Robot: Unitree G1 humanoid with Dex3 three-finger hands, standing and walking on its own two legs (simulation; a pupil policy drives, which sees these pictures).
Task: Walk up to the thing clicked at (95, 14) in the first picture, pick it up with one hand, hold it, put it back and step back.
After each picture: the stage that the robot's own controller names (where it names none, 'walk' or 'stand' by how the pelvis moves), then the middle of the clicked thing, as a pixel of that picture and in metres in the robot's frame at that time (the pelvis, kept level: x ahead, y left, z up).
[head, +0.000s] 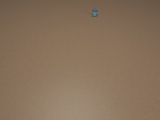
stand; (94, 13) +1.98 -0.23 -0.72
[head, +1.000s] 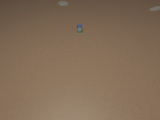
walk; (79, 29) +1.86 +0.12 -0.70
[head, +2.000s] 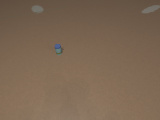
walk; (58, 49) +1.23 +0.34 -0.72
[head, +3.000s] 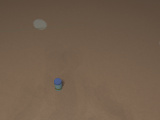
walk; (58, 84) +0.79 +0.23 -0.71
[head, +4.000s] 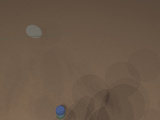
walk; (60, 112) +0.48 +0.12 -0.69
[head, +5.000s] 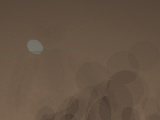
stand; out of the picture +0.35 +0.11 -0.71
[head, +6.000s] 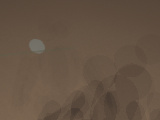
stand; out of the picture +0.34 +0.11 -0.72
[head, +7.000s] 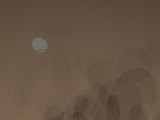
stand; out of the picture +0.36 +0.11 -0.72
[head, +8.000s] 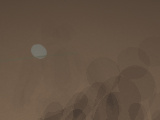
stand; out of the picture +0.32 +0.11 -0.72
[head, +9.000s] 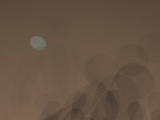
stand; out of the picture +0.36 +0.11 -0.72
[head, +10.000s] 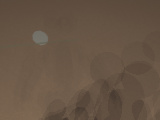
stand; out of the picture +0.38 +0.12 -0.71
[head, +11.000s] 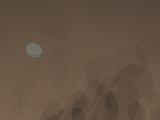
stand; out of the picture +0.33 +0.13 -0.73
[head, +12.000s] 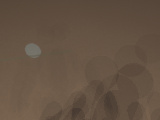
stand; out of the picture +0.33 +0.13 -0.73
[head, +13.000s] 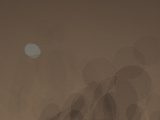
go down; out of the picture +0.34 +0.13 -0.73
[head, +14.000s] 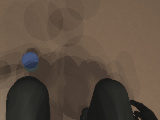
go down; (30, 62) +0.41 +0.17 -0.32
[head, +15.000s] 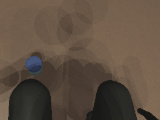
approach; (34, 66) +0.40 +0.18 -0.31
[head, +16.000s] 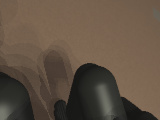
close in; out of the picture +0.40 +0.22 -0.22
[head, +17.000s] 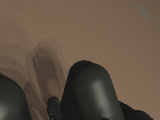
close; out of the picture +0.41 +0.23 -0.22
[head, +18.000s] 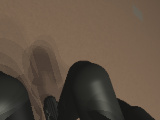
lift; out of the picture +0.40 +0.21 -0.22
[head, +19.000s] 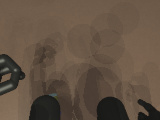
close; (53, 105) +0.30 +0.14 -0.46
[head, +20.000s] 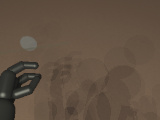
go down; out of the picture +0.23 +0.15 -0.70
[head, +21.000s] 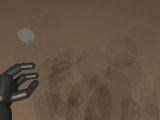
stand; out of the picture +0.22 +0.23 -0.70
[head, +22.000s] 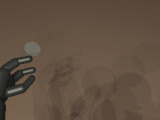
stand; out of the picture +0.21 +0.29 -0.71
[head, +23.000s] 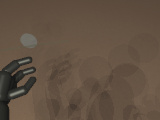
stand; out of the picture +0.19 +0.37 -0.70
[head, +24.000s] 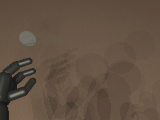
stand; out of the picture +0.17 +0.44 -0.70
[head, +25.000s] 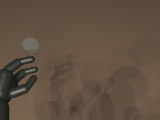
stand; out of the picture +0.14 +0.52 -0.71
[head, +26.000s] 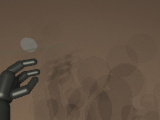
stand; out of the picture +0.12 +0.58 -0.71
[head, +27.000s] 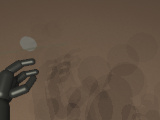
stand; out of the picture +0.11 +0.66 -0.71
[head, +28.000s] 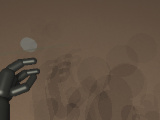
stand; out of the picture +0.09 +0.72 -0.71
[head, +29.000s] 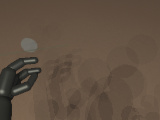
stand; out of the picture +0.07 +0.79 -0.71
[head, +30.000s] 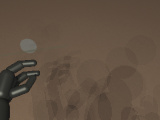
stand; out of the picture +0.06 +0.85 -0.71
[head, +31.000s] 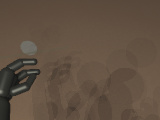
stand; out of the picture +0.04 +0.91 -0.71
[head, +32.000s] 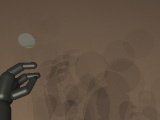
stand; out of the picture +0.03 +0.98 -0.71
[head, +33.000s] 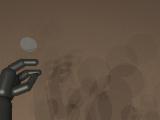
stand; out of the picture +0.02 +1.04 -0.71
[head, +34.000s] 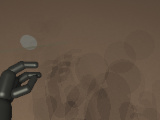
stand; out of the picture +0.00 +1.09 -0.71
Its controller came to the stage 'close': yes
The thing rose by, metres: 0.01
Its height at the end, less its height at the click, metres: -0.02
